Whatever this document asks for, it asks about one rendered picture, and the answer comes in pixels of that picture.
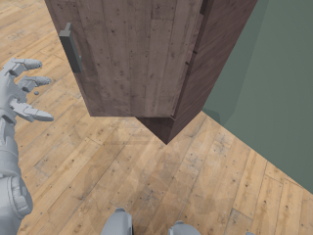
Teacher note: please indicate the robot left hand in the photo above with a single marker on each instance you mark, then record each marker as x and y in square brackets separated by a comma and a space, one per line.
[9, 90]

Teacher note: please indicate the robot left thigh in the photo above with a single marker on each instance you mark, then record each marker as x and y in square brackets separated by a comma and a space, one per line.
[119, 223]

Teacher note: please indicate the robot right shin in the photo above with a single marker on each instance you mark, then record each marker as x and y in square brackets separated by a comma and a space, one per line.
[178, 222]

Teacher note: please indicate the cupboard door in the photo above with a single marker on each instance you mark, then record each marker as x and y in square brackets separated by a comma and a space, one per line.
[133, 52]

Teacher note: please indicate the left robot forearm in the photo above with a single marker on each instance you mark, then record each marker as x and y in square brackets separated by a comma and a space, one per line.
[9, 150]

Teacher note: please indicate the robot left upper arm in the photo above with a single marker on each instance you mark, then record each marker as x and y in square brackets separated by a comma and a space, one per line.
[15, 204]

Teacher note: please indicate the handle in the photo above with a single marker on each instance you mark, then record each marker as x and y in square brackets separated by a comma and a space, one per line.
[70, 49]

